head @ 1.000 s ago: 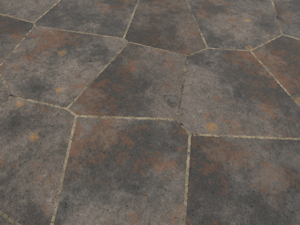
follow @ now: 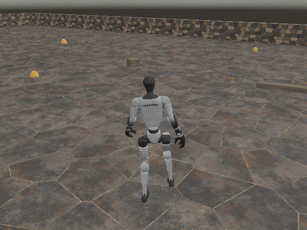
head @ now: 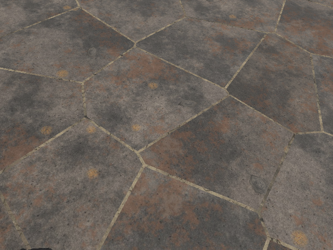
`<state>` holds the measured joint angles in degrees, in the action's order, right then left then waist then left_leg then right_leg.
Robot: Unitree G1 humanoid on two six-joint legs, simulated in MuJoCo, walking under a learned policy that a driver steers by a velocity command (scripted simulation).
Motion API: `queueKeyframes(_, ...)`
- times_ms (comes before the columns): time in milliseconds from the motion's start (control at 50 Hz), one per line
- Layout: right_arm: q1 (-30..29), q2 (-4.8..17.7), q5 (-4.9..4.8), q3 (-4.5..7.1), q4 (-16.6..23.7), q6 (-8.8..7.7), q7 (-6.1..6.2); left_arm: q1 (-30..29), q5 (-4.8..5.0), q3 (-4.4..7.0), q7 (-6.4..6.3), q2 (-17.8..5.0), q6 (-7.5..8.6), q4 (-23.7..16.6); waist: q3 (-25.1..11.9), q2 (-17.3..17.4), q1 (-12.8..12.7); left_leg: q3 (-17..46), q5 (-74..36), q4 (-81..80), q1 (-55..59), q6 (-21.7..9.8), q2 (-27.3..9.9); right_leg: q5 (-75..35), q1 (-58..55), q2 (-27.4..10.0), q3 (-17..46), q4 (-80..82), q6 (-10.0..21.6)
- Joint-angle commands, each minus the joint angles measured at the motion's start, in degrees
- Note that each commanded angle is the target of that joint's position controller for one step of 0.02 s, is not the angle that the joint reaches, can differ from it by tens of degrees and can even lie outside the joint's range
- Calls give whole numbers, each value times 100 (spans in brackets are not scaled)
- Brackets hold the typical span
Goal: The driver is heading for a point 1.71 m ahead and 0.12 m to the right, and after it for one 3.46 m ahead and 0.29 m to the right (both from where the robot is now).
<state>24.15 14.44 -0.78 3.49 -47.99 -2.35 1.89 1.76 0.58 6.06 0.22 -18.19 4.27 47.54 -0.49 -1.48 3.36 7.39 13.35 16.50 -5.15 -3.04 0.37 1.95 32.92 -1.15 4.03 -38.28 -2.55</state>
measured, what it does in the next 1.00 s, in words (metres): walks ahead: right foot, then left foot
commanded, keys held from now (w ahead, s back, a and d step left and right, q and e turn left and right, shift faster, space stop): w+q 0.10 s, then w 0.90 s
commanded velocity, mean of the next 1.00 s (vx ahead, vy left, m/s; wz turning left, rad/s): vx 0.48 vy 0.00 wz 0.19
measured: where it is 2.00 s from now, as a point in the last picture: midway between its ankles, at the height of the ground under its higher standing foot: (125, 127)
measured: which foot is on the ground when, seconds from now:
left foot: down 0.00-0.20, up 0.22-0.64, down 0.66-1.00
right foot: up 0.00-0.16, down 0.18-0.66, up 0.68-1.00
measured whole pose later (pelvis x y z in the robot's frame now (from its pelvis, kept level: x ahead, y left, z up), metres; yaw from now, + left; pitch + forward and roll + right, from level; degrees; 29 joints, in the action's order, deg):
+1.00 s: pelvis +0.53 +0.06 -0.01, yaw +9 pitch +1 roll +1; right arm 20.8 15.7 -0.2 3.2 -47.8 -4.8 -0.6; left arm 4.4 0.2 2.5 0.9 -17.2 3.9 48.2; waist 1.3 -2.5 3.9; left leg -2.4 10.6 12.3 -2.8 -3.6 4.0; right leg -1.4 38.5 -7.1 2.5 -41.2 -0.8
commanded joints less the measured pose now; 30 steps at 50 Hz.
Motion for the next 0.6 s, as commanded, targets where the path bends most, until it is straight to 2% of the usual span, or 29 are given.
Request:
queueKeyframes(20, 119, 1156, -48, 303, 267, -52, 41, -1106, 48, -58, 76, -170, 167, -618, 423, 998, 168, 1177, 306, -626, 66, -820, -1091, -81, 376, 109, -71, 656, -104)
queueKeyframes(60, 192, 1181, -68, 321, 256, -21, 35, -1253, 72, -90, 127, -207, 227, -702, 485, 962, 235, 1315, 246, -462, 63, -845, -1121, 53, 185, 130, -75, 953, -88)
queueKeyframes(100, 132, 1203, -73, 336, 292, 7, 25, -1138, 90, -80, 160, -330, 290, -702, 437, 1026, 163, 1486, -7, -274, 3, -800, -1135, 183, -311, 174, -78, 1193, -30)
queueKeyframes(140, 34, 1159, -63, 332, 319, 37, 22, -678, 85, -45, 177, -493, 350, -577, 293, 1231, -51, 1542, -591, 6, 56, -722, -1208, 294, -895, 167, -192, 1320, 130)
queueKeyframes(160, -1, 1032, -53, 291, 334, 47, 21, -231, 47, 3, 164, -582, 377, -425, 98, 1205, -263, 1434, -1131, 363, 38, -622, -1063, 236, -1493, 210, -301, 1537, 279)
queueKeyframes(180, -21, 824, 1, 221, 369, 37, 4, 417, -12, 83, 132, -771, 400, -255, -374, 1078, -544, 1171, -1680, 1166, -200, -452, -759, 236, -2528, 8, -161, 1514, 518)
queueKeyframes(200, -83, 540, 113, 104, 503, 20, -8, 1444, -98, 149, 102, -1092, 397, -117, -1256, 352, -964, 730, -938, 2863, -1059, -234, -375, 572, -4074, -985, 888, 1318, 925)
queueKeyframes(220, 542, 192, -67, 21, 669, -75, -12, 1971, -114, 275, 155, -1532, 315, 173, -1720, -1908, -622, 209, 1763, 4604, -3018, 143, 468, 1972, -5456, -2034, 3542, 2068, 1748)
queueKeyframes(240, 434, 788, -182, 136, 516, -133, 5, 1732, 21, 113, 200, -909, 323, 134, -1071, -1259, -698, 488, 1862, 5396, -3766, 139, 141, 2755, -5129, -2041, 3785, 2386, 1689)
queueKeyframes(260, -128, 1024, -190, 193, 565, -166, -16, 1436, 34, 22, 182, -576, 304, 70, -396, -769, -762, 431, 1362, 5502, -3962, 81, -73, 2373, -4514, -1802, 2862, 2376, 1501)
queueKeyframes(280, -407, 951, -128, 178, 593, -183, -18, 1176, -20, -28, 169, -468, 276, 24, -132, -335, -659, 244, 946, 5382, -3787, 76, -282, 1685, -3958, -1559, 2214, 2428, 1414)
queueKeyframes(300, -668, 891, -47, 184, 668, -209, -42, 1048, -47, -71, 153, -336, 246, 36, 103, -211, -605, 144, 690, 5116, -3726, 91, -418, 1122, -3537, -1409, 1845, 2538, 1433)
queueKeyframes(320, -718, 803, -31, 181, 718, -215, -86, 1011, -103, -115, 126, -276, 243, 57, 98, -341, -486, 75, 526, 4916, -3497, 89, -564, 752, -3273, -1293, 1543, 2628, 1420)
queueKeyframes(360, -776, 588, -26, 128, 783, -201, -142, 1083, -60, -129, 100, -293, 247, 135, 119, -471, -411, -154, 470, 4497, -3389, 157, -665, 211, -3053, -1221, 1205, 2815, 1506)
queueKeyframes(400, -1161, 456, 34, 55, 968, -201, -168, 1171, 9, -98, 64, -483, 243, 207, 278, -360, -450, -352, 267, 3849, -3517, 279, -728, -263, -2887, -1256, 934, 3002, 1597)
queueKeyframes(420, -1356, 399, 58, 15, 1044, -213, -187, 1192, 22, -82, 45, -570, 226, 225, 304, -307, -485, -436, -17, 3456, -3458, 314, -731, -437, -2819, -1202, 738, 3043, 1574)
queueKeyframes(460, -1743, 309, 38, -52, 1153, -244, -244, 1270, 44, -73, 24, -672, 187, 256, 331, -307, -587, -617, -733, 2628, -3126, 318, -633, -631, -2646, -1008, 328, 3085, 1443)
queueKeyframes(500, -2095, 332, -1, -68, 1237, -261, -297, 1479, 78, -79, 23, -731, 158, 322, 348, -292, -702, -783, -1304, 2025, -2718, 303, -452, -666, -2566, -937, 118, 3097, 1343)
queueKeyframes(540, -2355, 414, -33, -51, 1356, -255, -335, 1722, 120, -82, 20, -780, 119, 436, 398, -303, -730, -747, -1465, 1714, -2596, 224, -387, -735, -2814, -1114, 135, 3048, 1282)
queueKeyframes(580, -2448, 541, -35, -11, 1434, -249, -367, 1815, 137, -70, 3, -839, 56, 511, 410, -302, -632, -719, -1250, 1485, -2534, 74, -331, -1091, -3214, -1291, 108, 2827, 1176)
queueKeyframes(600, -2309, 644, -24, 36, 1415, -246, -373, 1806, 130, -60, -10, -893, 22, 522, 300, -322, -496, -775, -1097, 1410, -2260, -12, -244, -1671, -3365, -1314, 49, 2558, 1109)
